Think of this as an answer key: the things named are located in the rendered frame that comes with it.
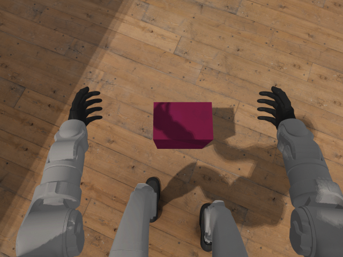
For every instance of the left robot foot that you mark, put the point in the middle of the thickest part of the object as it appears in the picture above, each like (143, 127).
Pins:
(154, 183)

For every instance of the right robot forearm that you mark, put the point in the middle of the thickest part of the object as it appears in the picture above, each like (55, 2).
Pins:
(306, 169)

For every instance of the carton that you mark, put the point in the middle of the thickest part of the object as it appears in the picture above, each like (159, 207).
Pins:
(182, 125)

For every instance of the left robot forearm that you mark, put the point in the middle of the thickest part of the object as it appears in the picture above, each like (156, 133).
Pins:
(60, 183)

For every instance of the robot right hand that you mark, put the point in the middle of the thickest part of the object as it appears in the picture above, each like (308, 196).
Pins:
(283, 109)

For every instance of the robot left upper arm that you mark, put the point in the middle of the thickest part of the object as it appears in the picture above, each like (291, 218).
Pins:
(52, 233)

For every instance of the robot left hand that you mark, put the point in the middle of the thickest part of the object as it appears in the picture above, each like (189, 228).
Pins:
(78, 110)

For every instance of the robot right upper arm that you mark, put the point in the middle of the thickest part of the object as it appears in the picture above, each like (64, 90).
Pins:
(317, 231)

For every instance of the left robot shin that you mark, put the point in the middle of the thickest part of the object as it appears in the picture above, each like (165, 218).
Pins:
(142, 185)

